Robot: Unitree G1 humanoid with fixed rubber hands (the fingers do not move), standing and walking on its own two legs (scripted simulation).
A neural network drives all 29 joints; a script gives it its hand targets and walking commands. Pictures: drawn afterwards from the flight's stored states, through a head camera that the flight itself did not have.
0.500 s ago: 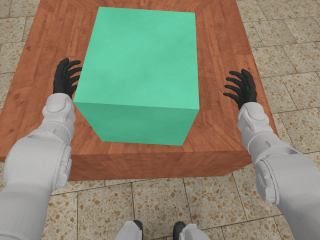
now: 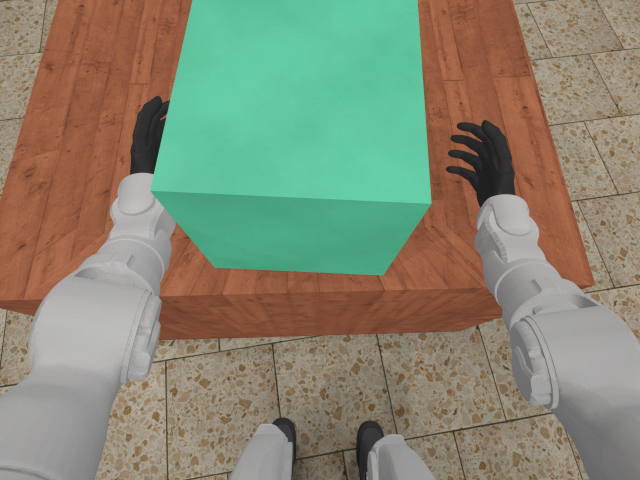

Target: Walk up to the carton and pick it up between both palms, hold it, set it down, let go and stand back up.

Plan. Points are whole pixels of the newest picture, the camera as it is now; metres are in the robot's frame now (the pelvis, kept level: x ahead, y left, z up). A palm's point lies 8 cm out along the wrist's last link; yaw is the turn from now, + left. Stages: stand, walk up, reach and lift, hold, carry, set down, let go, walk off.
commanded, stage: reach and lift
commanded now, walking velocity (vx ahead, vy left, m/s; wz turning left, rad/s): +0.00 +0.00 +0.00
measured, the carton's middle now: (302, 141) +0.53 +0.06 -0.02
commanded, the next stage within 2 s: none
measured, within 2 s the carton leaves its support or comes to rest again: neither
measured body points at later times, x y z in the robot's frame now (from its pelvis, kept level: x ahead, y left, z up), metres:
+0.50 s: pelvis +0.00 +0.00 +0.00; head +0.17 +0.03 +0.41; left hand +0.48 +0.23 +0.01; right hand +0.48 -0.13 -0.01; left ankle +0.00 +0.10 -0.68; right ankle +0.00 -0.13 -0.68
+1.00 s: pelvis +0.00 +0.00 +0.00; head +0.18 +0.03 +0.41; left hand +0.48 +0.23 +0.00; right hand +0.48 -0.13 -0.02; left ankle +0.00 +0.10 -0.68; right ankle +0.00 -0.13 -0.68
